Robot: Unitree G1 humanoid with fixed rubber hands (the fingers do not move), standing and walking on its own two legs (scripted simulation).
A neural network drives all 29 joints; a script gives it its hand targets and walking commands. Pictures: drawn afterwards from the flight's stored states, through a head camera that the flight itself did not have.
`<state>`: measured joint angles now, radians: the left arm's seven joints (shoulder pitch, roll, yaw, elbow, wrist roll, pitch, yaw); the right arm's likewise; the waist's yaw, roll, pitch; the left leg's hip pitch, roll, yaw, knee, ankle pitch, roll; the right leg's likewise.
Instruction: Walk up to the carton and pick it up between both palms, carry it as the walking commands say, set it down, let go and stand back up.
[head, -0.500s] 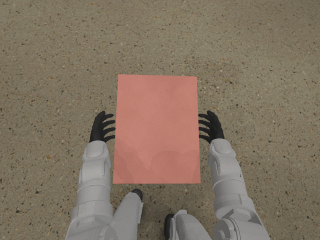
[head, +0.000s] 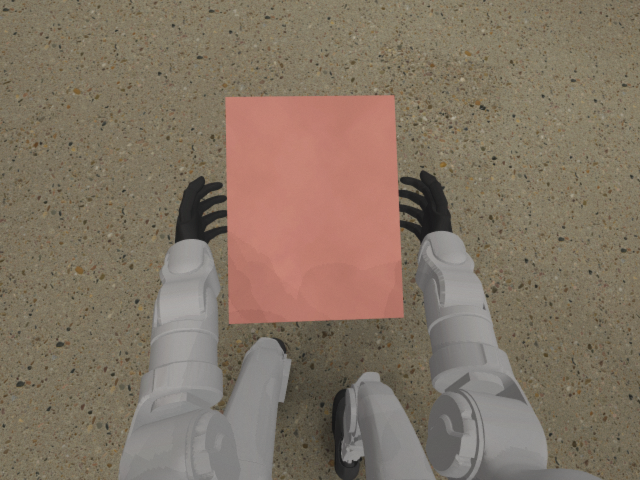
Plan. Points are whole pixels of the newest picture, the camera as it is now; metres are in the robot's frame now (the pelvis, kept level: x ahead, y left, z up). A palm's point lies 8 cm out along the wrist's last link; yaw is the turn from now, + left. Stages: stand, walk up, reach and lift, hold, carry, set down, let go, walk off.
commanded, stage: set down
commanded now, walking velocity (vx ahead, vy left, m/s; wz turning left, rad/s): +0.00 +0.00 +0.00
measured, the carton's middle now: (312, 215) +0.44 +0.07 -0.17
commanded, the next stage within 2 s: none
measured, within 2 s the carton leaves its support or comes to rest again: neither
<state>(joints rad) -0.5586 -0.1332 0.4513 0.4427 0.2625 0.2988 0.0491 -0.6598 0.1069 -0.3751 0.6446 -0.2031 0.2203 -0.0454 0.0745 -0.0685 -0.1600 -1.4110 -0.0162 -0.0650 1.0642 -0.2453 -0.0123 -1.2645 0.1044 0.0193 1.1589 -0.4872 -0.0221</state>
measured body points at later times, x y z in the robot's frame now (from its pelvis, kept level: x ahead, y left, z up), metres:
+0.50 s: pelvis -0.02 +0.01 -0.08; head +0.21 +0.05 +0.30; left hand +0.39 +0.22 -0.17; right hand +0.45 -0.09 -0.16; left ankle +0.11 +0.12 -0.63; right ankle +0.01 -0.11 -0.63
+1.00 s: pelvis -0.04 +0.00 -0.15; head +0.24 +0.02 +0.21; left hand +0.42 +0.22 -0.25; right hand +0.47 -0.09 -0.25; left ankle +0.11 +0.12 -0.63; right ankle +0.01 -0.11 -0.63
